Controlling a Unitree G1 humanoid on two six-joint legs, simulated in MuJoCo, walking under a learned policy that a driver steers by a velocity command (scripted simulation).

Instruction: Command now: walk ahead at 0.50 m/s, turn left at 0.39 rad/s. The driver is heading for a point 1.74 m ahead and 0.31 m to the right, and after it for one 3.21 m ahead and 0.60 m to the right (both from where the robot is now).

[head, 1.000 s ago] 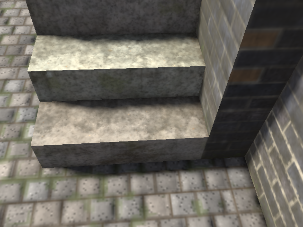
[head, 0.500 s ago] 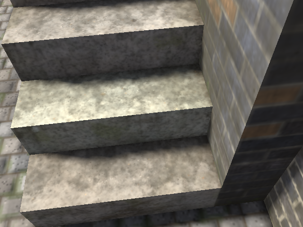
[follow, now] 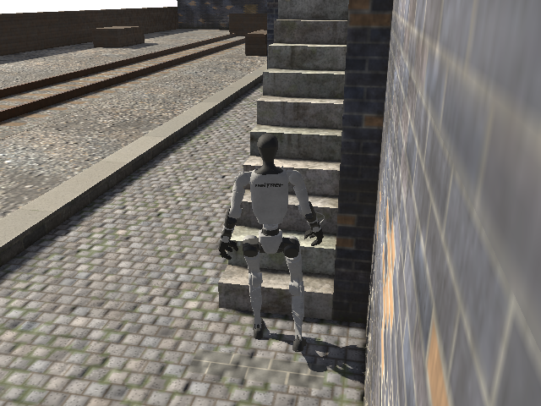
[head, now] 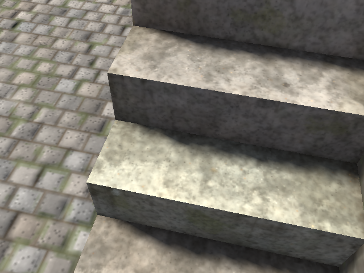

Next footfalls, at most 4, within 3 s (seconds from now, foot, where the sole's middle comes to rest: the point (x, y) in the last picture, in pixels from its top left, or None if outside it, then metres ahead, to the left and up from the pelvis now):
0.44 right None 0.39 -0.06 -0.56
0.82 left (110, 206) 0.49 0.21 -0.31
1.08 left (91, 263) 0.43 0.29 -0.56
1.30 right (165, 226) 0.47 0.07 -0.37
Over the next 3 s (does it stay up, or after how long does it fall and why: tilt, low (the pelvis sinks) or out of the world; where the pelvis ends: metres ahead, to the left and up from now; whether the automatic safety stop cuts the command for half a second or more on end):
falls after 1.78 s (tilt)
